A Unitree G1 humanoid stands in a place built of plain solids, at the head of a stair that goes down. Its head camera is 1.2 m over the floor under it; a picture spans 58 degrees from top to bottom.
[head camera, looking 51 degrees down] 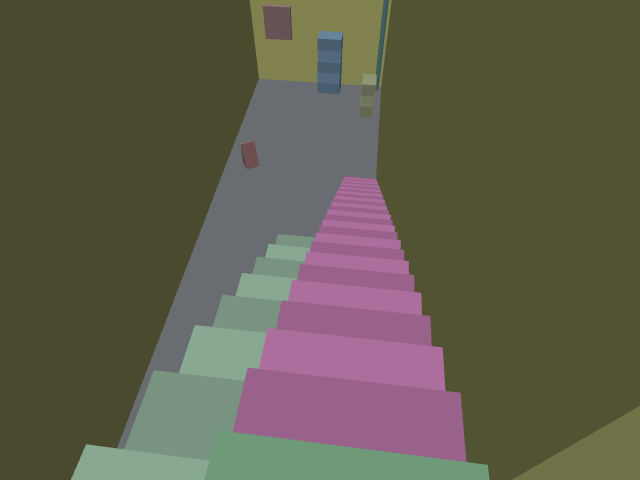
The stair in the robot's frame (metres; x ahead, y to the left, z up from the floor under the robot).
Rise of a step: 0.20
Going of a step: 0.25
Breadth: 0.70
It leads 7 degrees to the right of straight ahead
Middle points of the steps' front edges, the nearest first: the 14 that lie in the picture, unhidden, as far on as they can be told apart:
0.29 -0.08 0.00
0.54 -0.11 -0.19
0.79 -0.14 -0.39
1.03 -0.17 -0.58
1.28 -0.19 -0.78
1.53 -0.22 -0.98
1.78 -0.25 -1.17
2.03 -0.28 -1.37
2.28 -0.31 -1.56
2.52 -0.34 -1.76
2.77 -0.37 -1.95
3.02 -0.40 -2.15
3.27 -0.43 -2.34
3.52 -0.46 -2.54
